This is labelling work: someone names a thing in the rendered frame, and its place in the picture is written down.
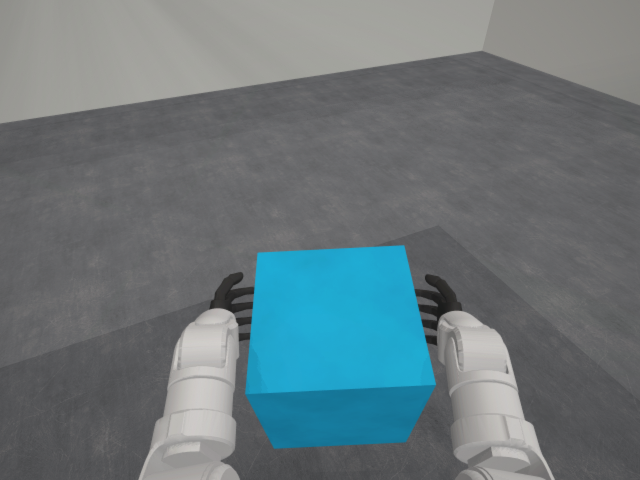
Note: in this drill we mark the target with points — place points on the robot right forearm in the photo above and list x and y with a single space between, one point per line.
489 428

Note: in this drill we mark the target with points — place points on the robot left hand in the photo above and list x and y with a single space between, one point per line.
224 296

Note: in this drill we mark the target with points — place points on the robot left forearm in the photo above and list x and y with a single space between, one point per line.
197 424

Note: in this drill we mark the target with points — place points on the carton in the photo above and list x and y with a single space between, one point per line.
337 354

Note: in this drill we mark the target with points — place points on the robot right hand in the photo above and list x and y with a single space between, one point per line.
446 301

